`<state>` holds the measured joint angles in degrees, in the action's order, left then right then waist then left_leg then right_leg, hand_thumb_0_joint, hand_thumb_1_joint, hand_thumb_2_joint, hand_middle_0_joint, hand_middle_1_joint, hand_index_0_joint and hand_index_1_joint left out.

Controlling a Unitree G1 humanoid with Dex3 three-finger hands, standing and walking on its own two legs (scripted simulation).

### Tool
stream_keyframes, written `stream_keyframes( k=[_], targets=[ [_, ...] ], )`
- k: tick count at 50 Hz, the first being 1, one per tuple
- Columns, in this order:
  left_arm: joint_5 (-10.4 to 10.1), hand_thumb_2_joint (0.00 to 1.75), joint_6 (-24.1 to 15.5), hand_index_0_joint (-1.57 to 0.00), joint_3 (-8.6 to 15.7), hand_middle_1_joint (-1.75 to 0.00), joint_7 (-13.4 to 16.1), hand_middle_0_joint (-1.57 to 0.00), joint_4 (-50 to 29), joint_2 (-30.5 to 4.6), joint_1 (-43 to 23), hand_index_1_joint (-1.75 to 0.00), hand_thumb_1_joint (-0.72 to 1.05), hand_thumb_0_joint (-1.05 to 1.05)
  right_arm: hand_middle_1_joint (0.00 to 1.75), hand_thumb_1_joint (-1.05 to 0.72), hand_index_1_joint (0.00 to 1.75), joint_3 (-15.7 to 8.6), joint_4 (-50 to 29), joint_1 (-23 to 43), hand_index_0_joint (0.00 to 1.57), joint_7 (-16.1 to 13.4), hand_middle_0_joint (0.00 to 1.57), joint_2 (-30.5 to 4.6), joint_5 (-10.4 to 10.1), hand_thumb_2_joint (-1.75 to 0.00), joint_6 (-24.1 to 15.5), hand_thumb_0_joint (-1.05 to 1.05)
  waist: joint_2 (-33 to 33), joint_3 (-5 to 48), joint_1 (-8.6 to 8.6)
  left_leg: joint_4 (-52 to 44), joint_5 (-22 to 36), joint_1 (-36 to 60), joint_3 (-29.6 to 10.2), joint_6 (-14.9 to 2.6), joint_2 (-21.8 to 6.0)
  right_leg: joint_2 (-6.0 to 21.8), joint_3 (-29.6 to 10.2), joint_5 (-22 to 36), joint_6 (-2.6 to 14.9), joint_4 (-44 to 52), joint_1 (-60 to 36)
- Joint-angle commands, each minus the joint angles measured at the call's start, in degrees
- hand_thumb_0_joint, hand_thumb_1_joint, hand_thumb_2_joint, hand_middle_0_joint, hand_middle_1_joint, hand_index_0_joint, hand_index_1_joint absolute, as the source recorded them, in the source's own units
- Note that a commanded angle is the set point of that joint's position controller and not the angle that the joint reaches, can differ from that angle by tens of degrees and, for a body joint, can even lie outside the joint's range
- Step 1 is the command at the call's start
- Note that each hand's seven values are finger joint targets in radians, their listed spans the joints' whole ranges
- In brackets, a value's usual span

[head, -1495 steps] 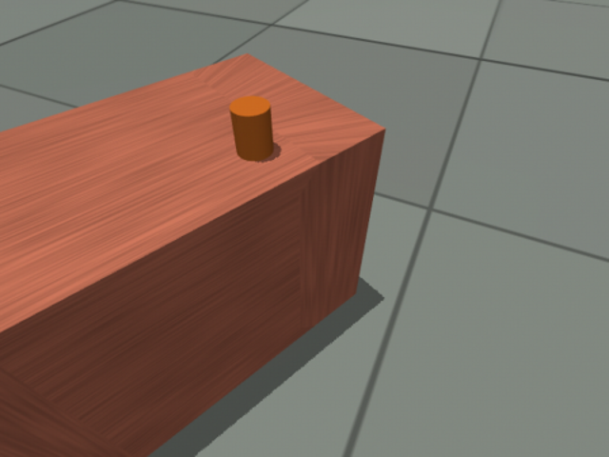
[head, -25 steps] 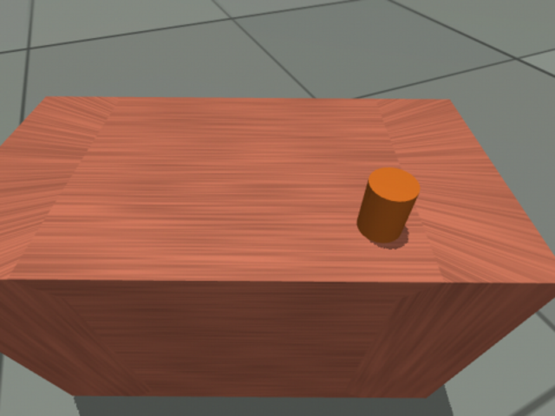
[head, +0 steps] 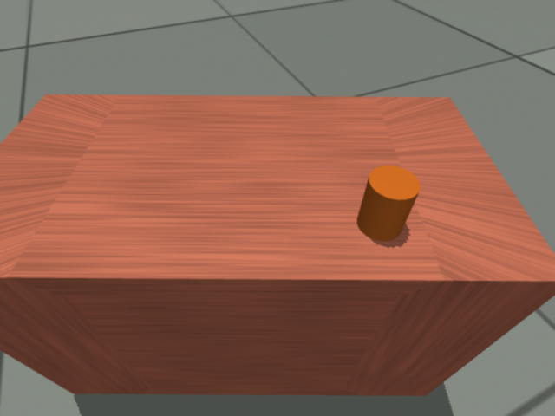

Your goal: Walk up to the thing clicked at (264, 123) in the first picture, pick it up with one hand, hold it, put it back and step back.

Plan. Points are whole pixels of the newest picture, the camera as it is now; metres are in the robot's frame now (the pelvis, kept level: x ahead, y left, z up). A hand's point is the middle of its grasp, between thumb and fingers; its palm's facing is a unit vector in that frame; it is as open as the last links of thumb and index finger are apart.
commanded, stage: step back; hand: right
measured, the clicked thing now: (386, 204) +0.49 -0.18 +0.02
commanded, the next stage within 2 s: none
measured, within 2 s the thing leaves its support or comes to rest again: neither
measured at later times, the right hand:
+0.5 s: hand out of the picture +0.02 -0.29 -0.19, palm faces -0.09 +0.93 -0.36, open 7.3 cm
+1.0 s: hand out of the picture -0.07 -0.24 -0.14, palm faces -0.06 +0.90 -0.43, open 7.3 cm
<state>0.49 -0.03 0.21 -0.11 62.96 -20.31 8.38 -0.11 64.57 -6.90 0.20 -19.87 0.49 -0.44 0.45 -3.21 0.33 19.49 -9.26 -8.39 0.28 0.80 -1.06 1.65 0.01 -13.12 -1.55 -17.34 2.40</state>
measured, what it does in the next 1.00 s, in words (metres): walks backwards: left foot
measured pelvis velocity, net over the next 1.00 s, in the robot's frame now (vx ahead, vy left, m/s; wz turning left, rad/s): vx -0.22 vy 0.02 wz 0.01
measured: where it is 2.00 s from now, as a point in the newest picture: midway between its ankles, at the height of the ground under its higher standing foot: outside the picture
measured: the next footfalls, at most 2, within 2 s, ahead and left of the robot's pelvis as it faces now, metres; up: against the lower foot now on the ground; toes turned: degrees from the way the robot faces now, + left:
left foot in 0.66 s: -0.12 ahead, +0.11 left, +0.00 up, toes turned +4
right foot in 1.14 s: -0.26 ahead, -0.11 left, +0.00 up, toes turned -1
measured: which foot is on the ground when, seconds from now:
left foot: down 0.00-0.28, up 0.30-0.64, down 0.66-1.00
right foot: down 0.00-0.70, up 0.72-1.00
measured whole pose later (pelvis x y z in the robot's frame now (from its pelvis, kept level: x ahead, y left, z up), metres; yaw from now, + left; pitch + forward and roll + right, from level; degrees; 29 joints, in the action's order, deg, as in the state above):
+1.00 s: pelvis -0.22 +0.02 -0.01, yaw +1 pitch -2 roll -1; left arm 0.5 3.6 5.0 1.4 50.6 -23.5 11.7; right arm -2.5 48.8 -3.8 -0.5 -20.5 1.2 2.0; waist 2.4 -10.0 -1.6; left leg 30.9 -11.2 -18.2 3.6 -3.5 -0.2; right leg -4.3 -7.6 -27.6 -2.8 -60.7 20.3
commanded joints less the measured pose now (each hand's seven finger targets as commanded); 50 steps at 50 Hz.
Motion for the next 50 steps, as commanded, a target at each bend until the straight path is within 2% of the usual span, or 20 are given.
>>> stream_keyframes(
  k=[1,4,8,11,13,14,15,16,19,20,26,29,33,34,35,36,37,40,45,50],
  targets=[
    [-1.01,0.90,-0.34,-0.20,4.78,-0.30,1.41,-0.20,-4.80,-14.65,-0.74,-0.30,0.90,0.00,0.30,-0.90,0.30,-3.62,-4.95,3.39,0.20,-0.55,0.20,-14.73,-0.70,-0.90,0.08,0.00,-1.24,0.96,-0.51,4.94,25.33,1.13,-5.51,-4.30,-6.67,3.71,-1.72,19.18,2.86,-5.55,6.76],
    [-1.13,0.90,0.25,-0.20,4.73,-0.30,1.53,-0.20,-6.42,-12.60,-0.57,-0.30,0.90,0.00,0.30,-0.90,0.30,-4.54,-6.23,2.44,0.20,-0.54,0.20,-15.94,-1.11,-0.90,0.64,0.00,-4.37,5.67,0.06,5.23,28.89,0.79,-7.45,-7.61,-9.10,1.33,-0.13,15.78,3.44,-12.75,5.52],
    [-0.51,0.90,1.63,-0.20,4.90,-0.30,1.30,-0.20,-7.64,-11.30,2.30,-0.30,0.90,0.00,0.30,-0.90,0.30,-5.94,-9.42,4.95,0.20,-0.67,0.20,-18.03,-0.59,-0.90,1.64,0.00,-10.96,7.55,-0.79,2.44,19.66,-4.90,-12.44,-12.52,-14.18,-1.83,0.51,-2.82,3.70,-23.25,6.20],
    [0.10,0.90,1.82,-0.20,5.61,-0.30,0.96,-0.20,-7.47,-11.66,6.25,-0.30,0.90,0.00,0.30,-0.90,0.30,-6.06,-11.96,7.75,0.20,-0.63,0.20,-16.98,-0.22,-0.90,2.41,0.00,-10.22,9.12,-2.89,7.76,12.75,-9.11,-10.88,-12.11,-12.89,-0.51,-0.95,-4.49,4.98,-22.55,5.25],
    [0.87,0.90,1.17,-0.20,6.58,-0.30,0.93,-0.20,-8.69,-15.33,5.19,-0.30,0.90,0.00,0.30,-0.90,0.30,-5.31,-13.40,8.85,0.20,-0.49,0.20,-13.39,-0.86,-0.90,3.17,0.00,3.00,4.72,-3.65,22.86,-1.70,-12.37,-5.10,-5.01,0.08,10.48,-14.20,9.08,8.22,-4.47,10.54],
    [1.11,0.90,0.67,-0.20,7.56,-0.30,0.93,-0.20,-10.27,-19.64,1.77,-0.30,0.90,0.00,0.30,-0.90,0.30,-4.56,-14.02,7.70,0.20,-0.91,0.20,-10.44,-0.69,-0.90,3.56,0.00,11.23,1.31,-2.81,33.93,-22.73,-17.88,-4.83,-2.64,8.28,18.19,-23.38,18.22,11.84,0.61,12.03],
    [1.67,0.90,0.39,-0.20,7.58,-0.30,1.15,-0.20,-12.40,-20.61,-1.71,-0.30,0.90,0.00,0.30,-0.90,0.30,-4.79,-13.30,4.52,0.20,-1.48,0.20,-11.15,0.04,-0.90,3.94,0.00,9.18,1.13,-1.73,42.57,-27.28,-18.65,-9.27,-2.33,7.09,21.61,-25.53,22.02,16.76,-0.74,14.79],
    [1.81,0.90,0.30,-0.20,7.68,-0.30,1.44,-0.20,-13.31,-20.35,-2.99,-0.30,0.90,0.00,0.30,-0.90,0.30,-5.28,-12.70,2.95,0.20,-1.49,0.20,-12.87,0.20,-0.90,4.03,0.00,9.75,0.94,-1.32,47.39,-26.21,-17.50,-9.69,-2.76,5.89,22.06,-26.39,20.73,18.48,-1.07,18.48],
    [1.78,0.90,0.34,-0.20,7.02,-0.30,1.53,-0.20,-15.56,-15.67,-9.47,-0.30,0.90,0.00,0.30,-0.90,0.30,-5.75,-11.40,-2.50,0.20,-1.09,0.20,-14.28,-1.31,-0.90,3.81,0.00,6.90,3.23,2.89,50.09,-18.01,-18.93,-10.72,-1.44,7.30,11.69,-10.76,21.25,12.03,-5.20,12.05],
    [1.81,0.90,0.31,-0.20,6.80,-0.30,1.60,-0.20,-15.72,-15.18,-7.98,-0.30,0.90,0.00,0.30,-0.90,0.30,-5.39,-11.77,-2.48,0.20,-1.30,0.20,-14.23,-1.24,-0.90,3.56,0.00,7.43,5.27,1.71,49.57,-17.48,-20.56,-10.30,-0.76,7.72,11.23,-10.28,23.52,11.63,-7.18,7.67],
    [0.87,0.90,0.88,-0.20,7.46,-0.30,2.77,-0.20,-16.18,-13.88,2.24,-0.30,0.90,0.00,0.30,-0.90,0.30,-3.91,-15.16,1.93,0.20,-2.07,0.20,-13.33,0.05,-0.90,2.25,0.00,9.39,9.31,-4.95,35.32,-21.03,-25.17,-7.60,0.72,3.90,15.44,-11.72,36.87,15.16,-13.31,-10.43],
    [0.46,0.90,1.29,-0.20,8.07,-0.30,2.74,-0.20,-17.81,-15.87,1.19,-0.30,0.90,0.00,0.30,-0.90,0.30,-4.19,-14.99,-1.15,0.20,-1.83,0.20,-13.44,0.63,-0.90,2.19,0.00,12.36,9.60,-3.52,24.11,-20.42,-18.06,-4.86,-0.26,1.43,16.71,-11.81,38.41,14.53,-15.06,-6.75],
    [-0.06,0.90,2.04,-0.20,7.36,-0.30,1.97,-0.20,-20.40,-16.15,-4.86,-0.30,0.90,0.00,0.30,-0.90,0.30,-6.03,-12.35,-8.42,0.20,-0.80,0.20,-14.56,1.17,-0.90,2.26,0.00,6.41,9.03,1.55,9.30,-1.08,-1.44,-1.43,-2.53,1.58,11.97,-6.69,18.55,8.52,-18.54,10.87],
    [-0.21,0.90,2.18,-0.20,6.78,-0.30,1.98,-0.20,-21.08,-13.94,-4.38,-0.30,0.90,0.00,0.30,-0.90,0.30,-6.90,-13.19,-7.96,0.20,-0.69,0.20,-17.75,1.97,-0.90,2.29,0.00,-4.67,8.28,2.16,4.60,6.97,-0.93,-13.66,-5.80,-6.99,5.03,-3.70,4.71,5.27,-26.25,17.90],
    [-0.75,0.90,2.35,-0.20,6.66,-0.30,2.29,-0.20,-21.18,-11.90,-5.01,-0.30,0.90,0.00,0.30,-0.90,0.30,-7.22,-14.46,-3.84,0.20,-0.28,0.20,-21.27,2.07,-0.90,2.35,0.00,-16.01,5.65,1.23,-1.72,10.58,-1.44,-26.76,-11.82,-16.84,-6.69,0.57,-21.66,3.03,-37.23,26.43],
    [0.33,0.90,2.64,-0.20,7.65,-0.30,3.00,-0.20,-20.26,-13.67,-6.23,-0.30,0.90,0.00,0.30,-0.90,0.30,-7.80,-15.44,-2.49,0.20,-0.30,0.20,-24.20,1.73,-0.90,2.20,0.00,-15.88,5.36,3.26,-3.09,8.89,-9.47,-31.77,-17.31,-20.89,-8.20,-8.10,-27.76,2.41,-48.22,22.19],
    [0.60,0.90,2.69,-0.20,7.70,-0.30,3.00,-0.20,-19.13,-14.27,-5.66,-0.30,0.90,0.00,0.30,-0.90,0.30,-7.55,-15.88,-0.63,0.20,-0.69,0.20,-22.43,1.81,-0.90,2.00,0.00,-13.23,2.61,2.39,-3.54,5.66,-12.84,-31.00,-17.61,-20.40,-7.50,-9.95,-25.34,2.62,-53.64,22.41],
    [-0.75,0.90,3.00,-0.20,7.52,-0.30,2.53,-0.20,-16.35,-12.92,2.00,-0.30,0.90,0.00,0.30,-0.90,0.30,-5.78,-18.22,7.02,0.20,-1.34,0.20,-15.58,2.24,-0.90,1.90,0.00,-8.01,-0.12,-3.51,0.20,10.84,-6.88,-12.67,-9.64,-10.32,-8.83,-12.21,-14.01,3.08,-57.87,28.77],
    [0.36,0.90,1.96,-0.20,7.17,-0.30,2.19,-0.20,-16.76,-11.46,3.87,-0.30,0.90,0.00,0.30,-0.90,0.30,-5.76,-17.71,0.63,0.20,-1.64,0.20,-12.58,0.64,-0.90,1.62,0.00,-7.81,4.89,-0.36,4.94,19.20,9.39,-10.48,-12.30,-11.07,-7.05,-9.40,-12.56,-0.79,-49.91,30.10],
    [0.36,0.90,1.54,-0.20,6.65,-0.30,1.82,-0.20,-17.73,-11.65,3.16,-0.30,0.90,0.00,0.30,-0.90,0.30,-6.72,-18.97,-0.47,0.20,-1.40,0.20,-15.50,1.10,-0.90,2.27,0.00,-9.84,6.33,2.08,4.60,13.53,7.19,-11.48,-15.37,-14.77,-3.68,-5.10,-16.33,-1.49,-32.90,21.24]
  ],
)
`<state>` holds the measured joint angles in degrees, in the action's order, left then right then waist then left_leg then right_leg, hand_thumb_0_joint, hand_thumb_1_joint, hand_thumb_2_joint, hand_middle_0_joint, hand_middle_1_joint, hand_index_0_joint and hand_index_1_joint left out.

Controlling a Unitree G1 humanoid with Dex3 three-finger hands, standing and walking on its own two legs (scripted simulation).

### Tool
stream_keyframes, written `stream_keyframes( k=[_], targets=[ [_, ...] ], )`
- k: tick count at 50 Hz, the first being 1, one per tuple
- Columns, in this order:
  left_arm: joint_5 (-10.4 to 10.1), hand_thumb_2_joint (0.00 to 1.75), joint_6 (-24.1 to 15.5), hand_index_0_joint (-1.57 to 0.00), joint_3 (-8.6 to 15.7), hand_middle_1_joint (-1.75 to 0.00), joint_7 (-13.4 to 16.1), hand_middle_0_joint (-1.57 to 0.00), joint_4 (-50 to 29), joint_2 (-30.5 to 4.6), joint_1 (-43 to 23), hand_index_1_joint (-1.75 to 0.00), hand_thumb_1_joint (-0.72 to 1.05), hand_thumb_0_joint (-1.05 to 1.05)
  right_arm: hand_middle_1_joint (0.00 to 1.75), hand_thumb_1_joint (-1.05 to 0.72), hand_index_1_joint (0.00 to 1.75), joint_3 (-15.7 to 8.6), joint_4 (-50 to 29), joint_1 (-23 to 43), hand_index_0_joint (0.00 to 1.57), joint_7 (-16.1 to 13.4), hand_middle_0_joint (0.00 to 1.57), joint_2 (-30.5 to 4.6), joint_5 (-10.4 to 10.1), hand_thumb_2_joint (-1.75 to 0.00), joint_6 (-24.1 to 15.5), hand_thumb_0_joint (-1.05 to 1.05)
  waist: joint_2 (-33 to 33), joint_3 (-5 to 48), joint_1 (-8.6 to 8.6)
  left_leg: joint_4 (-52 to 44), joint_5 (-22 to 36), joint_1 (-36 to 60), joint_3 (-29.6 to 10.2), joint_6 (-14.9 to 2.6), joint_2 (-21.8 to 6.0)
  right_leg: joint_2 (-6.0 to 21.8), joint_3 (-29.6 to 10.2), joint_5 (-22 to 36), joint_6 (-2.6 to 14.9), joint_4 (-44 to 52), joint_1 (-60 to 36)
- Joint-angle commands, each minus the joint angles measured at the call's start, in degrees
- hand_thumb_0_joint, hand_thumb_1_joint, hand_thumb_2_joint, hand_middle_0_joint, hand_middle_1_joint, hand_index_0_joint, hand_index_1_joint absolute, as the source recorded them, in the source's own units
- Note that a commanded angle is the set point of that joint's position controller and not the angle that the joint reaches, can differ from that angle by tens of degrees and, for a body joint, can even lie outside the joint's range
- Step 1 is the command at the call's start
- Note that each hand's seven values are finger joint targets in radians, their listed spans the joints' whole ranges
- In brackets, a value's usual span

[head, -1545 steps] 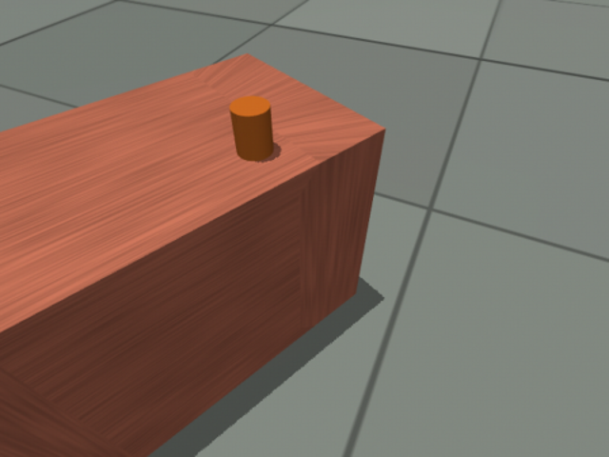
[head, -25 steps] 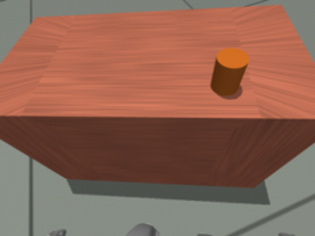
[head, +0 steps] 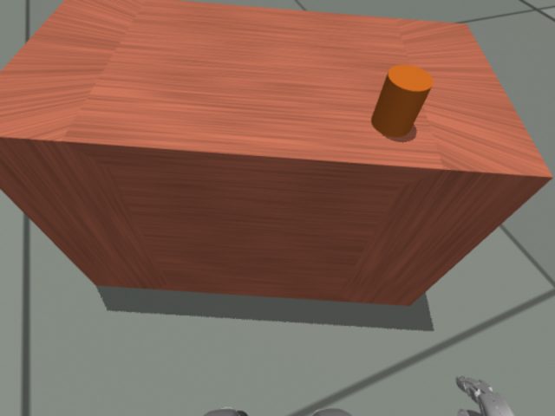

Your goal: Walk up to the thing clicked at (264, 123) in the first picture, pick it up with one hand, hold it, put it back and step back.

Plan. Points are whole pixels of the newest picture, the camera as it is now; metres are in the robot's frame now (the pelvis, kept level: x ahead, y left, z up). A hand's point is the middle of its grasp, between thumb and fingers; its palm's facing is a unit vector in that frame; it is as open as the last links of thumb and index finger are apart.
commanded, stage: step back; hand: right
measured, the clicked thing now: (400, 102) +0.70 -0.21 +0.04
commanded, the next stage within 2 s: none
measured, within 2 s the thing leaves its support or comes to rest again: neither
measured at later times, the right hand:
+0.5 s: hand out of the picture -0.10 -0.28 -0.17, palm faces -0.07 +0.91 -0.40, open 7.3 cm
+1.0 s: hand out of the picture -0.18 -0.29 -0.16, palm faces +0.00 +0.92 -0.39, open 7.3 cm
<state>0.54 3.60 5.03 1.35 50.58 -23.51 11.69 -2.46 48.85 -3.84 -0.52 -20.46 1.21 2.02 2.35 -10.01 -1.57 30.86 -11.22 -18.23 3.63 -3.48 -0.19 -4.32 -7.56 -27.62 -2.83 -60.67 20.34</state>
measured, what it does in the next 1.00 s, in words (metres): walks backwards: right foot, then left foot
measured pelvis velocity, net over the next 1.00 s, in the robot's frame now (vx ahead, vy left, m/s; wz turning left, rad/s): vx -0.32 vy -0.02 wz -0.05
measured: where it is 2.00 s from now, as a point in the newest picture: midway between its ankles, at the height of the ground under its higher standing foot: outside the picture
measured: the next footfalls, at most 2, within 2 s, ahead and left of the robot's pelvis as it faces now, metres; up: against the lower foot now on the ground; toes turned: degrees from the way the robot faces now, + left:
right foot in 0.14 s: -0.04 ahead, -0.13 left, +0.00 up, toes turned -1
left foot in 0.52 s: -0.15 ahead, +0.12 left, +0.00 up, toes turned +0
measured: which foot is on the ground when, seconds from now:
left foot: down 0.00-0.18, up 0.20-0.50, down 0.52-0.96, up 0.98-1.00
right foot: up 0.00-0.12, down 0.14-0.54, up 0.56-0.90, down 0.92-1.00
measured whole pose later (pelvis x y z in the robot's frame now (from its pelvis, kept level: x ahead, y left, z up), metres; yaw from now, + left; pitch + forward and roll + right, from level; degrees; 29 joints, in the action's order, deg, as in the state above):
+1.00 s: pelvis -0.32 -0.02 -0.01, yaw -3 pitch -2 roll -1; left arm 1.9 3.3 3.7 -0.8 51.0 -20.8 11.9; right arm -3.0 47.8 -3.8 -1.2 -23.5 0.9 3.4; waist -2.9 -9.5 -2.2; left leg 45.6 -22.3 -28.7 -3.1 0.3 -1.3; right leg -1.8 -1.5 -22.6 0.9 -38.6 14.1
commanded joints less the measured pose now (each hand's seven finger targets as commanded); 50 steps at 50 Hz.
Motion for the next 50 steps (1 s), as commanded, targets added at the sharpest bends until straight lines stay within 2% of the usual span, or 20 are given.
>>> stream_keyframes(
  k=[1,6,8,9,10,14,18,22,26,28,29,33,39,42,45,46,47,48,49,50],
  targets=[
    [0.40,0.90,-2.12,-0.20,1.72,-0.30,0.28,-0.20,-4.70,-8.41,1.33,-0.30,0.90,0.00,0.30,-0.90,0.30,-4.48,-3.63,-2.29,0.20,-0.56,0.20,-15.20,0.41,-0.90,-0.12,0.00,-12.15,13.40,3.21,-6.95,12.75,15.49,-14.64,-10.22,-15.78,3.38,3.39,-0.70,0.36,14.12,0.82],
    [0.96,0.90,-2.38,-0.20,2.35,-0.30,-0.62,-0.20,-0.15,-8.94,12.19,-0.30,0.90,0.00,0.30,-0.90,0.30,-5.01,-4.94,2.06,0.20,0.07,0.20,-16.61,-0.13,-0.90,0.87,0.00,-11.28,15.83,-1.54,-5.80,-1.78,4.84,-13.11,-5.53,-14.46,4.37,7.59,10.72,4.63,33.10,-12.62],
    [2.18,0.90,-2.86,-0.20,3.74,-0.30,-0.72,-0.20,-2.23,-13.48,8.70,-0.30,0.90,0.00,0.30,-0.90,0.30,-3.75,-5.48,1.35,0.20,0.35,0.20,-12.28,-0.94,-0.90,0.71,0.00,4.74,10.83,-0.61,6.26,-12.72,-7.48,-7.12,1.26,-4.24,15.07,-12.67,6.72,9.96,40.13,-10.11],
    [2.22,0.90,-2.63,-0.20,4.82,-0.30,-0.91,-0.20,-4.54,-18.51,3.52,-0.30,0.90,0.00,0.30,-0.90,0.30,-3.77,-5.57,3.03,0.20,-0.15,0.20,-11.40,-1.14,-0.90,0.74,0.00,15.02,6.65,-2.69,21.16,-21.73,-8.18,-5.66,4.06,4.72,25.24,-23.50,3.98,18.05,47.20,1.35],
    [2.51,0.90,-2.90,-0.20,4.93,-0.30,-0.53,-0.20,-7.18,-19.90,-2.46,-0.30,0.90,0.00,0.30,-0.90,0.30,-4.64,-4.71,1.55,0.20,-0.81,0.20,-13.59,-0.58,-0.90,0.99,0.00,15.47,2.87,-1.52,32.97,-23.07,-6.37,-12.61,4.91,3.09,29.62,-27.52,4.75,21.57,48.62,10.04],
    [1.87,0.90,-3.07,-0.20,3.48,-0.30,0.21,-0.20,-9.02,-10.88,-8.48,-0.30,0.90,0.00,0.30,-0.90,0.30,-3.53,-1.31,-6.10,0.20,-0.69,0.20,-11.81,-1.49,-0.90,0.17,0.00,5.15,6.84,3.76,36.98,-13.42,-7.52,-12.88,4.26,8.59,15.11,-1.42,28.68,11.90,38.79,-0.39],
    [2.13,0.90,-2.57,-0.20,3.36,-0.30,0.48,-0.20,-9.16,-10.05,-1.17,-0.30,0.90,0.00,0.30,-0.90,0.30,-2.72,-2.41,-5.79,0.20,-1.47,0.20,-11.52,-0.93,-0.90,-0.61,0.00,7.31,9.95,-1.18,27.53,-17.15,-13.50,-10.63,5.74,6.26,16.00,-2.64,33.00,13.18,34.77,-16.69],
    [1.72,0.90,-1.78,-0.20,3.43,-0.30,0.90,-0.20,-9.53,-10.99,-1.28,-0.30,0.90,0.00,0.30,-0.90,0.30,-2.72,-2.45,-7.91,0.20,-1.67,0.20,-11.05,-0.13,-0.90,-1.24,0.00,11.21,13.21,-1.53,12.31,-19.55,-7.88,-7.53,4.84,1.16,20.32,-4.65,41.29,14.92,30.67,-20.60],
    [0.51,0.90,-0.28,-0.20,1.99,-0.30,0.14,-0.20,-11.06,-10.12,-5.87,-0.30,0.90,0.00,0.30,-0.90,0.30,-4.20,0.89,-14.09,0.20,-1.31,0.20,-13.40,0.50,-0.90,-1.74,0.00,2.36,14.54,1.91,-9.14,3.75,6.82,-7.37,2.36,-0.27,14.49,-0.11,28.27,8.46,21.14,-8.76],
    [-0.17,0.90,-0.10,-0.20,2.06,-0.30,0.31,-0.20,-11.35,-8.55,-7.07,-0.30,0.90,0.00,0.30,-0.90,0.30,-5.47,-1.14,-8.93,0.20,-0.82,0.20,-21.68,1.69,-0.90,-1.57,0.00,-14.88,10.97,1.31,-12.32,12.64,5.26,-31.00,-8.03,-18.90,0.05,5.32,-6.39,4.03,3.88,7.03],
    [0.71,0.90,-0.01,-0.20,2.94,-0.30,0.91,-0.20,-11.40,-10.33,-9.62,-0.30,0.90,0.00,0.30,-0.90,0.30,-5.87,-2.33,-7.55,0.20,-0.83,0.20,-24.07,1.72,-0.90,-1.59,0.00,-16.34,9.40,4.33,-13.91,12.70,-4.20,-35.99,-13.56,-23.23,-0.19,-1.21,-11.73,3.54,-5.41,2.94],
    [-0.32,0.90,-0.08,-0.20,2.84,-0.30,0.17,-0.20,-7.35,-9.83,-3.07,-0.30,0.90,0.00,0.30,-0.90,0.30,-3.44,-3.87,-0.41,0.20,-1.49,0.20,-15.44,1.53,-0.90,-2.17,0.00,-9.75,8.01,-1.44,-8.00,20.10,1.97,-16.63,-8.51,-13.50,-1.67,-3.60,-0.96,3.69,-14.95,7.60],
    [0.74,0.90,-1.25,-0.20,1.91,-0.30,-0.34,-0.20,-8.02,-8.07,-3.66,-0.30,0.90,0.00,0.30,-0.90,0.30,-4.04,-3.55,-6.58,0.20,-1.69,0.20,-15.26,0.71,-0.90,-1.49,0.00,-11.63,12.76,2.84,-2.91,25.24,17.07,-15.47,-10.83,-14.65,1.52,0.89,-2.80,0.30,5.15,7.43],
    [0.75,0.90,-1.67,-0.20,1.59,-0.30,-0.61,-0.20,-6.34,-8.22,-1.51,-0.30,0.90,0.00,0.30,-0.90,0.30,-4.46,-4.32,-4.80,0.20,-1.35,0.20,-16.99,1.00,-0.90,-0.62,0.00,-14.88,16.00,2.79,-1.91,19.82,14.75,-15.16,-9.75,-14.62,3.72,5.16,-0.68,1.45,19.85,-0.23],
    [1.14,0.90,-2.06,-0.20,1.82,-0.30,-0.72,-0.20,-1.91,-8.26,6.93,-0.30,0.90,0.00,0.30,-0.90,0.30,-4.38,-5.35,-0.57,0.20,-0.90,0.20,-17.50,0.18,-0.90,0.43,0.00,-13.10,19.04,-1.22,1.48,11.60,8.23,-12.45,-6.02,-12.79,3.29,8.32,12.54,3.97,36.90,-11.23],
    [1.65,0.90,-2.22,-0.20,2.65,-0.30,-0.73,-0.20,-1.98,-10.69,6.19,-0.30,0.90,0.00,0.30,-0.90,0.30,-3.78,-5.63,-0.52,0.20,-0.73,0.20,-15.77,-0.08,-0.90,0.41,0.00,-9.15,18.20,-0.88,3.42,5.74,1.68,-11.57,-2.93,-10.13,5.65,2.87,14.23,5.43,36.24,-13.63],
    [2.23,0.90,-2.33,-0.20,3.86,-0.30,-0.87,-0.20,-2.75,-14.72,5.94,-0.30,0.90,0.00,0.30,-0.90,0.30,-2.99,-6.76,-0.27,0.20,-0.66,0.20,-13.00,-0.50,-0.90,0.21,0.00,2.61,15.64,-0.95,11.33,-5.43,-8.93,-8.61,0.70,-2.82,14.91,-12.03,12.92,8.86,37.92,-13.48],
    [2.07,0.90,-1.89,-0.20,5.04,-0.30,-1.00,-0.20,-4.80,-20.72,0.63,-0.30,0.90,0.00,0.30,-0.90,0.30,-3.24,-7.36,1.42,0.20,-1.69,0.20,-12.23,-0.73,-0.90,0.15,0.00,14.00,12.07,-2.93,24.10,-23.04,-9.94,-6.99,3.70,4.51,26.15,-22.20,15.14,18.48,42.35,-1.95],
    [1.92,0.90,-2.22,-0.20,4.73,-0.30,-0.71,-0.20,-6.86,-21.01,-4.06,-0.30,0.90,0.00,0.30,-0.90,0.30,-4.27,-6.37,0.23,0.20,-2.06,0.20,-14.31,-0.72,-0.90,0.40,0.00,13.81,7.32,-1.50,33.02,-24.53,-5.90,-11.93,4.29,1.72,29.59,-25.79,14.29,20.75,44.89,9.41],
    [2.08,0.90,-2.24,-0.20,3.88,-0.30,-0.51,-0.20,-7.24,-17.63,-5.42,-0.30,0.90,0.00,0.30,-0.90,0.30,-4.16,-4.76,-0.81,0.20,-1.65,0.20,-14.87,-0.80,-0.90,0.40,0.00,10.16,5.50,-0.13,34.55,-21.71,-3.96,-13.21,3.48,2.82,26.50,-19.99,16.38,18.69,44.10,11.00]
  ],
)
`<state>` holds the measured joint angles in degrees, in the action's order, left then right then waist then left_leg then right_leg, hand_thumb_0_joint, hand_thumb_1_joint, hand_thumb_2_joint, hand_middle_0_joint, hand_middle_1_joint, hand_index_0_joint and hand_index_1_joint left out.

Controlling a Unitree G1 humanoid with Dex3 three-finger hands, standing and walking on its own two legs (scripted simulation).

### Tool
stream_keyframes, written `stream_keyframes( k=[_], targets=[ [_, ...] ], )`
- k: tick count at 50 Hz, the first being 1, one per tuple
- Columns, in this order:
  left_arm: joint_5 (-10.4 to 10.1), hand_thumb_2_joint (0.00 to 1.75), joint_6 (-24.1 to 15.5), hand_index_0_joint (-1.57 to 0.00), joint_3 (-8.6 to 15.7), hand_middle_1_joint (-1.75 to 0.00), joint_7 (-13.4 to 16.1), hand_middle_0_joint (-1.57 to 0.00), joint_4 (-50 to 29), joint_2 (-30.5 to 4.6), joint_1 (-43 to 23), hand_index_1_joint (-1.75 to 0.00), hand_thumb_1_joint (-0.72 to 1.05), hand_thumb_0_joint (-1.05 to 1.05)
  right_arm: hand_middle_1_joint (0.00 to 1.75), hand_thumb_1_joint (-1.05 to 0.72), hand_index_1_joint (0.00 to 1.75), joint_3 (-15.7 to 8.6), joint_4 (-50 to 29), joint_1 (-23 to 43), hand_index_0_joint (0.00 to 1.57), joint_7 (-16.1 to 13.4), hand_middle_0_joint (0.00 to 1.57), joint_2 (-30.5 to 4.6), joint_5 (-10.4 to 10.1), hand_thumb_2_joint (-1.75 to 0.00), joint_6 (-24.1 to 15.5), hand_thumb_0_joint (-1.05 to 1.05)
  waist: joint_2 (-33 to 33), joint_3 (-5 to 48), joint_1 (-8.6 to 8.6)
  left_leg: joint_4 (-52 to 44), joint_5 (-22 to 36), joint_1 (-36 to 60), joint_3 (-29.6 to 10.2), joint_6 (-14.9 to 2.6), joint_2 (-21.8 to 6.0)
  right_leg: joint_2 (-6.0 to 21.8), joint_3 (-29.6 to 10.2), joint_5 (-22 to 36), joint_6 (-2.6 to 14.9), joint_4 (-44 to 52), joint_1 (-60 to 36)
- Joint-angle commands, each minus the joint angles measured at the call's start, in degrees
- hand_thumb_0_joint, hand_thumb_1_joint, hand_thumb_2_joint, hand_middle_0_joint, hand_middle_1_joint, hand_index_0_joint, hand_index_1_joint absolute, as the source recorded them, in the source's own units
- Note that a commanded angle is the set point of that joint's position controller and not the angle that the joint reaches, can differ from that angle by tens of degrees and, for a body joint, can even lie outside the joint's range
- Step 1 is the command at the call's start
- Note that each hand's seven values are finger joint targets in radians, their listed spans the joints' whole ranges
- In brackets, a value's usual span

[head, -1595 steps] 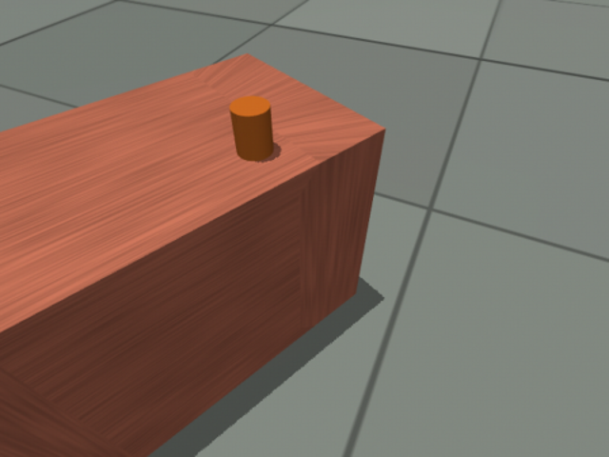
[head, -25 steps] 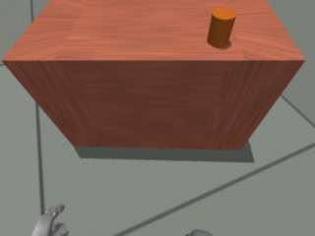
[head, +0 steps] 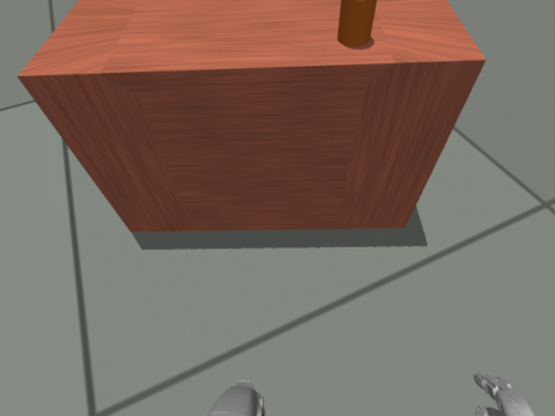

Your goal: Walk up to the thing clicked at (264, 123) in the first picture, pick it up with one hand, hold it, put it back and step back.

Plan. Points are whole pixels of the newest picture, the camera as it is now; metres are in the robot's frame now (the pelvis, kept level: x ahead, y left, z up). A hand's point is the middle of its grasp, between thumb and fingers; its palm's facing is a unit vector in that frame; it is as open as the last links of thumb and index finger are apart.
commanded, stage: step back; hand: right
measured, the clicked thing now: (356, 16) +1.03 -0.14 +0.05
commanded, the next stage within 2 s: stand in 1.40 s
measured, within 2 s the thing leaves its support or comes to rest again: neither
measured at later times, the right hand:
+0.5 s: hand out of the picture -0.01 -0.26 -0.13, palm faces -0.10 +0.92 -0.39, open 7.4 cm
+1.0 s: hand out of the picture -0.01 -0.24 -0.13, palm faces -0.08 +0.93 -0.36, open 7.3 cm
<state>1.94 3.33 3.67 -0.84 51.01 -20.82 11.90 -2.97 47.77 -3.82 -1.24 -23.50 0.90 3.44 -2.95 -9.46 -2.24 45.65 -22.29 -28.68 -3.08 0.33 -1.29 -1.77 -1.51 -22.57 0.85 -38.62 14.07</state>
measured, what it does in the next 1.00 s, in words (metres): steps on the spot: left foot, then right foot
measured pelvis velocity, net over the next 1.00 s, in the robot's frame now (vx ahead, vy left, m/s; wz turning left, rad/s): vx -0.09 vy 0.01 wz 0.06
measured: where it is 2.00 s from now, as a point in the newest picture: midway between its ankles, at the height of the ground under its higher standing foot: outside the picture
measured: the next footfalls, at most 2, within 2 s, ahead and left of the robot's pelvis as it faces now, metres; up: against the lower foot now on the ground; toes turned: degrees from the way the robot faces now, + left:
left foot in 0.26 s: -0.06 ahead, +0.13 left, +0.00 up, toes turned +5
right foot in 0.52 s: -0.08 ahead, -0.14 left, +0.00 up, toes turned +3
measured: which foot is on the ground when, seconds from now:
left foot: up 0.00-0.24, down 0.26-1.00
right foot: down 0.00-0.28, up 0.30-0.50, down 0.52-0.84, up 0.86-1.00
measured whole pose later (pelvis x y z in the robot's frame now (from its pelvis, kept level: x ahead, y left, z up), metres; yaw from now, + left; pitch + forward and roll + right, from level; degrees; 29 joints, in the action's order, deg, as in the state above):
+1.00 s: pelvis -0.09 +0.01 +0.02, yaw +3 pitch -2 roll +0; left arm 0.7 -0.2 3.0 -0.5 58.0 -23.7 10.6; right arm -2.8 57.5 -11.3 0.9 -19.2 2.4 -1.8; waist 1.5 -4.1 -0.1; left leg 30.4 -16.2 -12.4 2.4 -0.9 -0.6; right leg 1.7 -0.1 -27.5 1.4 -42.3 17.4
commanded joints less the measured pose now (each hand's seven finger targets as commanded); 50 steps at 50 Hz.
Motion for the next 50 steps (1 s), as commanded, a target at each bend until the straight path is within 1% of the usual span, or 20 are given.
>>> stream_keyframes(
  k=[1,4,9,12,14,15,16,19,23,26,28,29,30,31,35,39,41,42,43,50],
  targets=[
    [0.49,0.90,-2.19,-0.20,4.37,-0.30,1.74,-0.20,-8.33,-17.67,-6.67,-0.30,0.90,0.00,0.30,-0.90,0.30,-3.24,-2.82,-1.54,0.20,-0.69,0.20,-11.47,-0.85,-0.90,-1.06,0.00,10.65,5.04,1.41,20.77,-7.65,5.79,-6.54,-0.46,6.66,18.29,-16.53,18.81,12.43,18.00,13.51],
    [0.67,0.90,-2.11,-0.20,4.38,-0.30,2.18,-0.20,-8.16,-14.62,-5.88,-0.30,0.90,0.00,0.30,-0.90,0.30,-2.01,-1.84,-3.85,0.20,-1.07,0.20,-8.64,-0.53,-0.90,-1.77,0.00,11.06,7.53,1.51,21.95,-5.20,2.66,-4.13,0.38,8.32,12.37,-7.56,29.34,9.44,11.44,4.98],
    [1.24,0.90,-2.03,-0.20,4.41,-0.30,2.56,-0.20,-7.79,-14.88,-1.15,-0.30,0.90,0.00,0.30,-0.90,0.30,-1.67,-1.95,-4.52,0.20,-0.83,0.20,-7.29,0.52,-0.90,-3.40,0.00,16.05,12.43,-1.11,-3.94,-8.27,2.60,1.35,0.89,2.86,15.42,-10.40,25.53,10.32,8.74,-12.02],
    [-0.02,0.90,-1.19,-0.20,3.82,-0.30,1.74,-0.20,-7.82,-14.52,-2.44,-0.30,0.90,0.00,0.30,-0.90,0.30,-2.55,1.98,-10.42,0.20,-0.67,0.20,-7.29,0.89,-0.90,-4.21,0.00,13.18,14.23,1.04,-28.28,7.03,17.49,3.71,-0.82,3.83,13.65,-8.56,22.78,7.42,1.71,-6.48],
    [-0.76,0.90,-1.25,-0.20,1.95,-0.30,1.33,-0.20,-7.45,-8.82,0.81,-0.30,0.90,0.00,0.30,-0.90,0.30,-4.02,1.98,-7.85,0.20,-0.82,0.20,-12.98,2.30,-0.90,-4.67,0.00,-5.42,14.77,-0.90,-28.87,10.63,29.19,-20.61,-6.43,-12.25,4.21,-1.54,-2.57,1.27,-9.75,14.67],
    [-0.88,0.90,-1.26,-0.20,2.72,-0.30,2.11,-0.20,-6.98,-12.03,-4.03,-0.30,0.90,0.00,0.30,-0.90,0.30,-4.13,0.97,-5.46,0.20,-0.34,0.20,-17.42,1.83,-0.90,-4.66,0.00,-6.23,11.91,1.83,-29.08,2.47,16.33,-25.72,-13.33,-19.29,2.98,-2.24,-12.19,-0.14,-13.62,12.08],
    [-0.64,0.90,-1.46,-0.20,3.10,-0.30,1.95,-0.20,-6.34,-14.06,-6.46,-0.30,0.90,0.00,0.30,-0.90,0.30,-4.20,0.51,-1.50,0.20,-0.49,0.20,-17.44,1.45,-0.90,-5.00,0.00,-7.30,8.31,1.98,-31.60,-2.54,5.93,-28.14,-16.09,-22.01,5.41,-5.25,-10.78,-0.07,-17.17,5.79],
    [-1.24,0.90,-2.22,-0.20,2.80,-0.30,0.73,-0.20,-3.78,-12.56,-2.89,-0.30,0.90,0.00,0.30,-0.90,0.30,-2.10,0.54,1.27,0.20,-0.29,0.20,-10.15,1.89,-0.90,-5.64,0.00,-5.88,5.83,-0.79,-26.66,10.90,11.86,-9.10,-9.32,-10.05,2.79,-3.13,-2.55,0.36,-12.18,6.31],
    [-0.65,0.90,-3.56,-0.20,2.58,-0.30,0.27,-0.20,-2.25,-11.47,-5.53,-0.30,0.90,0.00,0.30,-0.90,0.30,-3.01,2.82,-2.98,0.20,0.68,0.20,-11.54,2.01,-0.90,-4.92,0.00,-7.37,5.82,2.85,-27.32,-1.79,13.87,-9.62,-8.23,-8.61,1.68,2.11,-4.27,-0.15,3.01,1.96],
    [-0.02,0.90,-5.25,-0.20,2.59,-0.30,1.18,-0.20,1.72,-11.18,0.31,-0.30,0.90,0.00,0.30,-0.90,0.30,-2.45,2.35,-1.91,0.20,1.19,0.20,-9.62,1.10,-0.90,-3.78,0.00,-3.77,8.61,-0.11,-19.20,-0.27,10.35,-5.04,-6.43,-6.87,1.26,1.90,5.26,1.22,19.27,-10.40],
    [0.89,0.90,-6.34,-0.20,4.16,-0.30,1.92,-0.20,3.04,-16.95,3.40,-0.30,0.90,0.00,0.30,-0.90,0.30,-1.32,0.42,-0.29,0.20,1.39,0.20,-5.21,0.61,-0.90,-4.12,0.00,10.63,9.21,-1.78,-3.81,-2.80,-5.77,1.50,-1.10,2.19,15.18,-22.48,-1.79,6.72,23.86,-18.58],
    [0.82,0.90,-6.35,-0.20,4.66,-0.30,1.83,-0.20,1.73,-20.08,-0.75,-0.30,0.90,0.00,0.30,-0.90,0.30,-2.02,1.37,-0.61,0.20,0.88,0.20,-7.65,0.91,-0.90,-4.03,0.00,10.51,6.32,-1.27,1.92,-10.19,-1.56,-0.55,-0.44,0.42,23.62,-28.43,-11.04,12.47,25.63,-6.10],
    [0.59,0.90,-6.31,-0.20,4.36,-0.30,1.59,-0.20,0.32,-19.51,-4.33,-0.30,0.90,0.00,0.30,-0.90,0.30,-2.89,2.53,-2.79,0.20,1.03,0.20,-9.84,0.99,-0.90,-4.23,0.00,8.75,3.34,0.68,3.47,-8.91,4.17,-2.63,-0.49,-1.40,24.28,-27.99,-15.35,13.58,26.00,2.63],
    [0.40,0.90,-6.41,-0.20,4.06,-0.30,1.53,-0.20,-0.40,-17.75,-7.36,-0.30,0.90,0.00,0.30,-0.90,0.30,-3.00,3.09,-4.65,0.20,1.55,0.20,-10.40,0.78,-0.90,-4.38,0.00,8.60,2.49,2.81,2.55,-6.88,5.27,-2.09,-0.82,-2.60,21.91,-23.32,-15.08,12.32,25.48,3.57],
    [0.41,0.90,-6.77,-0.20,3.26,-0.30,1.10,-0.20,1.30,-15.89,-3.43,-0.30,0.90,0.00,0.30,-0.90,0.30,-2.74,3.56,-2.28,0.20,2.51,0.20,-8.08,1.19,-0.90,-4.85,0.00,10.44,4.13,0.22,-3.96,-2.26,6.25,1.37,-0.37,-0.69,15.83,-13.93,-6.09,8.84,23.46,0.74],
    [-0.22,0.90,-5.66,-0.20,1.85,-0.30,0.61,-0.20,0.61,-14.14,-5.90,-0.30,0.90,0.00,0.30,-0.90,0.30,-3.25,6.35,-7.48,0.20,2.06,0.20,-7.39,1.20,-0.90,-5.69,0.00,9.50,7.95,3.66,-20.83,6.60,20.60,4.69,-0.45,1.71,11.54,-4.64,9.08,5.42,12.91,3.59],
    [-0.78,0.90,-5.41,-0.20,0.26,-0.30,0.54,-0.20,0.09,-9.65,-4.44,-0.30,0.90,0.00,0.30,-0.90,0.30,-4.22,6.98,-9.41,0.20,1.29,0.20,-10.78,1.88,-0.90,-6.18,0.00,-1.21,11.03,4.12,-27.28,5.93,28.04,-10.86,-3.85,-8.68,5.10,1.38,9.04,1.98,-0.47,10.98],
    [-1.45,0.90,-5.00,-0.20,0.44,-0.30,0.88,-0.20,0.52,-10.04,-4.16,-0.30,0.90,0.00,0.30,-0.90,0.30,-4.59,6.33,-8.20,0.20,1.31,0.20,-15.02,1.54,-0.90,-6.20,0.00,-6.88,10.37,3.40,-31.56,-6.76,24.56,-22.60,-9.79,-16.88,1.06,3.85,-7.27,0.77,-5.35,13.68],
    [-0.82,0.90,-4.89,-0.20,1.48,-0.30,1.26,-0.20,1.28,-14.03,-5.06,-0.30,0.90,0.00,0.30,-0.90,0.30,-5.39,6.28,-7.50,0.20,1.47,0.20,-16.93,1.50,-0.90,-5.95,0.00,-5.02,8.34,4.46,-32.53,-12.34,19.36,-24.70,-13.61,-19.09,3.60,-0.57,-11.15,1.08,-10.77,11.81],
    [-1.27,0.90,-5.66,-0.20,1.08,-0.30,1.14,-0.20,3.02,-10.32,-2.94,-0.30,0.90,0.00,0.30,-0.90,0.30,-3.25,6.12,-3.96,0.20,0.72,0.20,-11.09,0.87,-0.90,-6.14,0.00,-7.80,9.93,1.91,-21.35,34.26,21.30,-5.89,-8.31,-11.36,3.31,3.01,0.53,0.66,3.67,2.98]
  ],
)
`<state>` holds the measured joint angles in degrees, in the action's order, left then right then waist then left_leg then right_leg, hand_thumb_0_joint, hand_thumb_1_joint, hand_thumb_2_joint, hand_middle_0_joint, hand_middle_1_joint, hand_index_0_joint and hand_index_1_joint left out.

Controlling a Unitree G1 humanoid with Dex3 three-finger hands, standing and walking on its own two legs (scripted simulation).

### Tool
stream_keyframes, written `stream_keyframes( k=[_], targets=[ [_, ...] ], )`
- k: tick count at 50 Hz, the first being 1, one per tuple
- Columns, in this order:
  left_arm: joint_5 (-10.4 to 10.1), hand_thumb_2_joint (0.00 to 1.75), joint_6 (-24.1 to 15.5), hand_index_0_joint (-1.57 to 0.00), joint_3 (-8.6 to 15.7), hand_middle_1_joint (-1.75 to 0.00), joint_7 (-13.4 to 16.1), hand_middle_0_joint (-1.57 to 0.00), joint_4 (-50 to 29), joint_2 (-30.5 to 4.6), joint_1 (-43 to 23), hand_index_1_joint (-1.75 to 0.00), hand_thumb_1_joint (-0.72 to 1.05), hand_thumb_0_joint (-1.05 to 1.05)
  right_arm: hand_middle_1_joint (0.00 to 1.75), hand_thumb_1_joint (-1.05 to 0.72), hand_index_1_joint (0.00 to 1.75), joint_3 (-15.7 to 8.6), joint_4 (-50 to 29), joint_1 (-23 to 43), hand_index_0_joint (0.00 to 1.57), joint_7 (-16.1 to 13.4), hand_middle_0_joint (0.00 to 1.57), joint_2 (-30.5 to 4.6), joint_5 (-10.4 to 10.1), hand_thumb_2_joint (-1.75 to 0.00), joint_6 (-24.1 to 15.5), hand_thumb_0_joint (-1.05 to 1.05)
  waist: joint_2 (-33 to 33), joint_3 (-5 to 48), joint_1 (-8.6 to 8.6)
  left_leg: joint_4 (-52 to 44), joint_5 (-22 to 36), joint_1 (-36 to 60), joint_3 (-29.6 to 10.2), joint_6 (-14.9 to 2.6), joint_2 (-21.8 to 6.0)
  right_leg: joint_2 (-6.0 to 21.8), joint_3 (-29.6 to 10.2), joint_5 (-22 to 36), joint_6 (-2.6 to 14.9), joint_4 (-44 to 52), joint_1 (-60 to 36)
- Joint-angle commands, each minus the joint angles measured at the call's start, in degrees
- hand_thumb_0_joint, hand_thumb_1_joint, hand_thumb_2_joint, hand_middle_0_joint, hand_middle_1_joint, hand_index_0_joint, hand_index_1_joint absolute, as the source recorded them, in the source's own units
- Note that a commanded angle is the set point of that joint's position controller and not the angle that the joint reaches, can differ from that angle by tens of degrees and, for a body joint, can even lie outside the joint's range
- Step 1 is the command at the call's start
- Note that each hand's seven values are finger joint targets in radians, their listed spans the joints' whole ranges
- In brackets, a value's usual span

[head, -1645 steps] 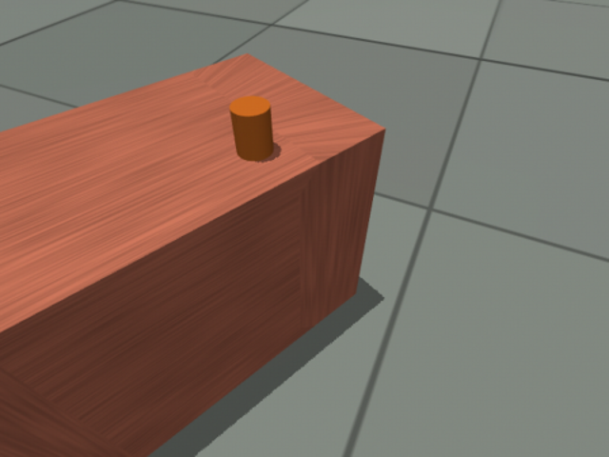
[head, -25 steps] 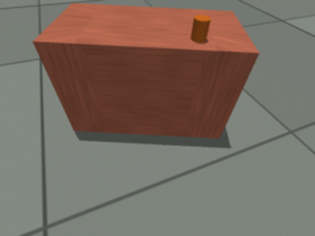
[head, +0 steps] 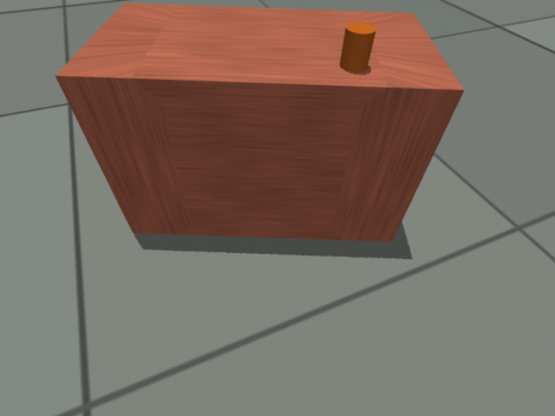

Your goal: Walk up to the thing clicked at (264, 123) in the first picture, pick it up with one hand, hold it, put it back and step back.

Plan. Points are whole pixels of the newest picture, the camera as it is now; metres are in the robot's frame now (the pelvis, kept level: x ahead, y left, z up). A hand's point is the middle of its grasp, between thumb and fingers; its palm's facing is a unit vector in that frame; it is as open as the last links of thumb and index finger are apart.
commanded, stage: step back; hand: right
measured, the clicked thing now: (356, 47) +1.12 -0.22 +0.04
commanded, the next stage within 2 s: stand in 0.40 s
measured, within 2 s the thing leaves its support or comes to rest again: neither
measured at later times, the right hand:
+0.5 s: hand out of the picture +0.12 -0.26 -0.14, palm faces +0.01 +0.93 -0.36, open 7.3 cm
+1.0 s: hand out of the picture +0.09 -0.26 -0.15, palm faces -0.03 +0.95 -0.31, open 7.3 cm
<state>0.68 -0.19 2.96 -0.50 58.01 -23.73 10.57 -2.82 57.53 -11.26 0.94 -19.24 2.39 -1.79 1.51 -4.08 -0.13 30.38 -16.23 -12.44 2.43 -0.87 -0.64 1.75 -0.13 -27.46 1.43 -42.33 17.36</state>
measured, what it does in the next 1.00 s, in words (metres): steps on the spot: right foot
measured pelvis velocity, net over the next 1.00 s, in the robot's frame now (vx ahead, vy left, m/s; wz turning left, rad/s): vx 0.01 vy -0.01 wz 0.01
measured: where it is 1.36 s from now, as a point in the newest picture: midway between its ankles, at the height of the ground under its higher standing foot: outside the picture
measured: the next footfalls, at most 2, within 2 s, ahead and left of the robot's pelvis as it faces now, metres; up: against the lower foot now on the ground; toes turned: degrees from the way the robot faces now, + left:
right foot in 0.06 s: +0.07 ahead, -0.13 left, +0.00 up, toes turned -2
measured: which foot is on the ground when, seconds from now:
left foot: down 0.00-1.00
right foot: up 0.00-0.04, down 0.06-1.00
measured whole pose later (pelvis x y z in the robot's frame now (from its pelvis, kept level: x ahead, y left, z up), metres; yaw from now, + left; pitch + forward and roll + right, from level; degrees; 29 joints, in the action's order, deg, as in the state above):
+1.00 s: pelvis +0.01 -0.01 +0.01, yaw +0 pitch -3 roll +0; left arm 0.5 -0.7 0.1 -0.6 65.9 -20.3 7.0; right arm -0.5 65.4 -5.8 0.8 -19.6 0.6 -0.7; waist -0.5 -3.1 -0.4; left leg 16.8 -9.8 -4.3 1.0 1.0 -1.0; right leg 1.3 1.7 -8.2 -0.4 -18.1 7.3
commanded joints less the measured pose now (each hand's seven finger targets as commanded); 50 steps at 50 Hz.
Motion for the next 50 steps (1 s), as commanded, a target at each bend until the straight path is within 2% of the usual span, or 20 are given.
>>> stream_keyframes(
  k=[1,2,3,4,5,6,7,8,10,11,13,14,18,19,20,25,30,34,37,50],
  targets=[
    [-0.05,0.90,-2.23,-0.20,1.89,-0.30,1.06,-0.20,-3.23,-6.94,-0.28,-0.30,0.90,0.00,0.30,-0.90,0.30,-2.99,-3.98,4.78,0.20,-1.60,0.20,-14.90,-1.08,-0.90,-0.53,0.00,-11.59,5.73,-1.36,-3.28,31.44,4.43,-9.10,-6.26,-11.24,-0.77,2.53,11.09,0.07,13.47,-4.31],
    [0.19,0.90,-2.38,-0.20,2.02,-0.30,1.33,-0.20,-2.41,-7.59,0.69,-0.30,0.90,0.00,0.30,-0.90,0.30,-2.67,-4.46,6.04,0.20,-1.67,0.20,-14.27,-1.53,-0.90,-0.15,0.00,-9.38,6.47,-2.32,-0.92,30.19,1.51,-7.13,-4.53,-9.59,-0.80,2.52,19.49,0.08,17.78,-8.84],
    [0.29,0.90,-2.47,-0.20,2.73,-0.30,1.62,-0.20,-1.76,-9.25,1.59,-0.30,0.90,0.00,0.30,-0.90,0.30,-2.02,-4.65,6.61,0.20,-1.78,0.20,-12.28,-2.28,-0.90,0.14,0.00,-5.66,8.17,-2.92,1.93,25.70,-1.86,-5.74,-2.43,-7.65,0.91,-0.67,26.61,0.64,17.17,-14.20],
    [0.45,0.90,-2.43,-0.20,3.27,-0.30,1.89,-0.20,-1.46,-11.28,1.92,-0.30,0.90,0.00,0.30,-0.90,0.30,-1.42,-5.16,6.81,0.20,-1.89,0.20,-10.93,-2.57,-0.90,0.31,0.00,-0.46,8.81,-2.71,5.41,17.94,-7.04,-4.39,-0.77,-4.88,4.93,-6.43,31.24,2.08,17.30,-17.82],
    [0.40,0.90,-2.44,-0.20,3.28,-0.30,2.01,-0.20,-2.09,-13.29,0.48,-0.30,0.90,0.00,0.30,-0.90,0.30,-0.72,-4.92,6.40,0.20,-1.97,0.20,-8.72,-2.54,-0.90,0.71,0.00,4.49,8.58,-2.42,7.88,3.33,-7.84,-3.26,1.17,-1.55,12.56,-16.39,25.19,5.95,22.43,-13.85],
    [0.38,0.90,-2.24,-0.20,2.90,-0.30,1.57,-0.20,-3.56,-14.75,-5.59,-0.30,0.90,0.00,0.30,-0.90,0.30,-1.23,-3.44,4.16,0.20,-2.07,0.20,-10.01,-2.41,-0.90,1.41,0.00,6.40,6.52,-0.35,9.42,-11.82,-1.66,-2.54,1.19,-1.06,17.60,-18.79,17.70,10.38,24.37,-3.25],
    [0.83,0.90,-2.04,-0.20,2.52,-0.30,1.37,-0.20,-4.81,-14.00,-10.37,-0.30,0.90,0.00,0.30,-0.90,0.30,-1.48,-1.32,1.37,0.20,-2.02,0.20,-10.86,-1.85,-0.90,1.53,0.00,6.98,4.03,1.67,7.78,-11.68,1.81,-3.26,1.17,-1.79,16.70,-18.13,14.42,10.39,23.60,1.08],
    [0.74,0.90,-1.77,-0.20,2.08,-0.30,1.28,-0.20,-4.97,-12.37,-11.96,-0.30,0.90,0.00,0.30,-0.90,0.30,-1.31,-0.10,0.42,0.20,-1.89,0.20,-10.95,-1.55,-0.90,1.17,0.00,6.33,2.85,2.77,0.90,-8.14,3.16,-3.53,0.87,-2.43,13.75,-14.03,14.66,7.85,22.41,2.45],
    [0.11,0.90,-1.95,-0.20,1.58,-0.30,1.31,-0.20,-4.40,-9.27,-10.72,-0.30,0.90,0.00,0.30,-0.90,0.30,-1.51,0.94,2.33,0.20,-1.66,0.20,-12.99,-1.40,-0.90,0.15,0.00,2.55,4.40,1.36,-6.28,11.29,2.61,-7.25,-0.64,-5.99,7.05,-5.66,26.19,1.96,16.95,-3.34],
    [-0.10,0.90,-2.02,-0.20,1.79,-0.30,1.29,-0.20,-3.32,-9.15,-8.97,-0.30,0.90,0.00,0.30,-0.90,0.30,-1.47,1.08,3.17,0.20,-1.71,0.20,-13.05,-1.57,-0.90,-0.24,0.00,2.45,6.87,0.02,-5.84,18.52,2.72,-7.34,-1.09,-6.87,5.31,-3.66,32.45,0.97,14.80,-7.78],
    [-0.27,0.90,-1.89,-0.20,1.88,-0.30,1.11,-0.20,-2.44,-9.99,-7.65,-0.30,0.90,0.00,0.30,-0.90,0.30,-0.93,0.84,5.61,0.20,-1.82,0.20,-13.23,-1.60,-0.90,-0.37,0.00,2.45,9.03,-1.24,-4.05,18.95,1.60,-6.33,-1.47,-6.53,5.22,-4.09,30.03,0.76,16.85,-11.21],
    [-0.25,0.90,-1.85,-0.20,1.79,-0.30,1.15,-0.20,-2.01,-9.94,-8.65,-0.30,0.90,0.00,0.30,-0.90,0.30,-0.82,1.08,6.19,0.20,-1.86,0.20,-12.62,-1.53,-0.90,-0.32,0.00,1.84,7.97,-0.75,-4.79,19.03,1.14,-5.83,-0.95,-6.17,5.60,-4.13,30.35,0.83,16.93,-11.85],
    [-0.45,0.90,-1.54,-0.20,1.92,-0.30,1.38,-0.20,-1.71,-9.10,-9.73,-0.30,0.90,0.00,0.30,-0.90,0.30,-1.03,2.18,5.63,0.20,-2.26,0.20,-12.73,-1.44,-0.90,-0.41,0.00,-1.61,9.70,-0.44,-5.35,28.76,3.81,-4.63,-0.44,-6.40,5.29,-2.36,37.28,1.10,14.97,-13.56],
    [-0.44,0.90,-1.51,-0.20,1.74,-0.30,1.41,-0.20,-1.66,-8.93,-9.77,-0.30,0.90,0.00,0.30,-0.90,0.30,-1.06,2.02,6.58,0.20,-2.23,0.20,-12.60,-1.53,-0.90,-0.33,0.00,-2.24,9.64,-0.61,-5.58,27.95,4.13,-4.60,-0.55,-6.39,5.33,-2.32,36.40,0.93,15.76,-13.21],
    [-1.14,0.90,-1.52,-0.20,0.32,-0.30,1.15,-0.20,-0.17,-6.57,-8.22,-0.30,0.90,0.00,0.30,-0.90,0.30,-0.55,1.98,7.28,0.20,-1.93,0.20,-12.96,-2.03,-0.90,-0.65,0.00,-4.12,9.13,-0.65,-8.86,26.17,5.99,-6.73,-0.60,-7.13,5.74,-3.84,36.07,0.63,17.50,-13.40],
    [-0.49,0.90,-1.64,-0.20,0.14,-0.30,1.04,-0.20,0.38,-7.27,-10.20,-0.30,0.90,0.00,0.30,-0.90,0.30,-0.43,2.32,8.26,0.20,-1.83,0.20,-12.69,-1.98,-0.90,-0.86,0.00,-4.39,9.52,-0.02,-11.16,29.21,8.37,-6.29,0.23,-7.68,5.52,-3.24,36.69,0.00,19.28,-14.94],
    [-0.24,0.90,-1.72,-0.20,-0.32,-0.30,0.74,-0.20,1.84,-7.59,-10.38,-0.30,0.90,0.00,0.30,-0.90,0.30,-0.23,2.67,9.68,0.20,-1.51,0.20,-12.25,-2.07,-0.90,-0.50,0.00,-2.57,5.75,0.16,-14.61,19.02,6.77,-6.42,0.29,-7.35,5.44,-3.53,29.77,-0.49,23.50,-13.74],
    [-0.16,0.90,-1.92,-0.20,-0.37,-0.30,0.71,-0.20,2.53,-8.09,-10.35,-0.30,0.90,0.00,0.30,-0.90,0.30,-0.29,3.09,9.68,0.20,-1.39,0.20,-12.63,-1.92,-0.90,-0.45,0.00,-2.39,6.04,0.41,-15.67,16.09,7.62,-6.20,0.40,-7.30,5.85,-3.99,28.39,-0.44,24.87,-13.84],
    [-0.12,0.90,-1.99,-0.20,-0.57,-0.30,0.68,-0.20,2.98,-8.20,-9.96,-0.30,0.90,0.00,0.30,-0.90,0.30,-0.12,3.39,9.66,0.20,-1.16,0.20,-12.34,-1.81,-0.90,-0.31,0.00,-1.77,4.06,0.41,-16.95,10.53,6.34,-6.31,0.64,-6.86,5.73,-4.19,23.30,-0.60,26.51,-12.18],
    [0.01,0.90,-2.17,-0.20,-0.98,-0.30,0.83,-0.20,3.81,-8.94,-7.18,-0.30,0.90,0.00,0.30,-0.90,0.30,0.03,4.38,8.42,0.20,-0.70,0.20,-12.15,-1.69,-0.90,0.02,0.00,-0.47,4.42,0.22,-16.67,7.50,6.87,-6.74,0.19,-6.81,5.92,-4.55,19.11,-0.55,27.87,-9.88]
  ],
)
